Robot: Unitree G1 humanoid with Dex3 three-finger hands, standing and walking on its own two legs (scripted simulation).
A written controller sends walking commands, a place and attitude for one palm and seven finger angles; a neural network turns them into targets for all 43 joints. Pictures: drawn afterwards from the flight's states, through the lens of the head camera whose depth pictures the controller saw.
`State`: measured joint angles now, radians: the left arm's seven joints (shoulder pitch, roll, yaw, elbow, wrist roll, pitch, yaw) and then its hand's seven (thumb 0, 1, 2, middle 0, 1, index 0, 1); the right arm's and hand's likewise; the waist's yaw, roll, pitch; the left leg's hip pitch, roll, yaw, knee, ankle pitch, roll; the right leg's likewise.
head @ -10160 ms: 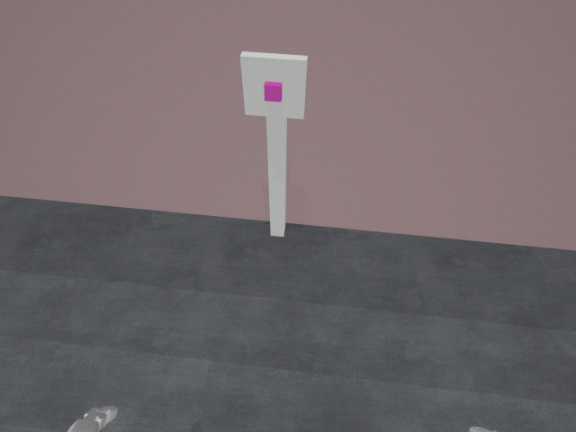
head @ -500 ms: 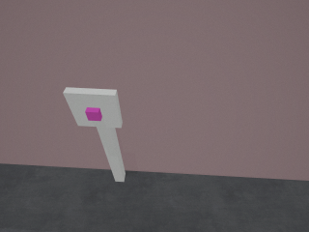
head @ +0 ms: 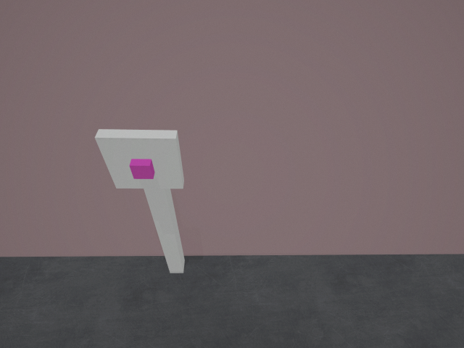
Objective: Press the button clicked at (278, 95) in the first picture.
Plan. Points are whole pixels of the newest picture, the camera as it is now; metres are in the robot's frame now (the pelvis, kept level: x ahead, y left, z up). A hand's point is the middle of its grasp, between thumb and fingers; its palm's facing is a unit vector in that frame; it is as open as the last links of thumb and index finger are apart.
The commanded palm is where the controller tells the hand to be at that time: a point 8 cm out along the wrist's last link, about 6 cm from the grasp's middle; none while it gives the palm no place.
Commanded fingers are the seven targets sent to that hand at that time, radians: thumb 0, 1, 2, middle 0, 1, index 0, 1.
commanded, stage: look again from close up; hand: left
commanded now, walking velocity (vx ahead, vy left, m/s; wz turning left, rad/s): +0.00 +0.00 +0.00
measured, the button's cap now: (142, 168) +0.52 +0.24 -0.03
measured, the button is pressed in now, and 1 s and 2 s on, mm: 0 0 0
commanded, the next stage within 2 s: shuffle to correct the standing spot in 0.28 s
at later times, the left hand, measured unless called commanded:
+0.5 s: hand out of the picture -0.11 +0.22 -0.17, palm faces +0.06 -0.98 -0.18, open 7.4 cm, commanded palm none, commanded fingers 0.00 0.90 0.90 -0.20 -0.30 -0.20 -0.30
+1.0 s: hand out of the picture -0.04 +0.21 -0.18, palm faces +0.08 -0.99 -0.07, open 7.4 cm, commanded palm none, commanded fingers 0.00 0.90 0.90 -0.20 -0.30 -0.20 -0.30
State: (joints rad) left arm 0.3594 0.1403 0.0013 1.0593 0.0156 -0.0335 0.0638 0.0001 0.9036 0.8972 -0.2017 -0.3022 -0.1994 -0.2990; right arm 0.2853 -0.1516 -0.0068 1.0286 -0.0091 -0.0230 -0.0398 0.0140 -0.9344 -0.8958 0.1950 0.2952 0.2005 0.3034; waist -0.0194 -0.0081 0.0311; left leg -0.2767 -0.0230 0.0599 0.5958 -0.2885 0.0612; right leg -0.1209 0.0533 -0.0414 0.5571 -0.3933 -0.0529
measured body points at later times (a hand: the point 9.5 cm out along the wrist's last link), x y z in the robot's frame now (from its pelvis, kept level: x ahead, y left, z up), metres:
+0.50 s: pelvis -0.05 +0.05 +0.01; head -0.04 +0.06 +0.46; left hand -0.12 +0.27 -0.15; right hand -0.03 -0.18 -0.14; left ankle +0.02 +0.08 -0.73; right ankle -0.07 -0.08 -0.72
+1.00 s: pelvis -0.01 +0.06 +0.01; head +0.00 +0.10 +0.46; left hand -0.05 +0.26 -0.17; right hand -0.03 -0.16 -0.13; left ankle -0.04 +0.12 -0.73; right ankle -0.02 -0.07 -0.65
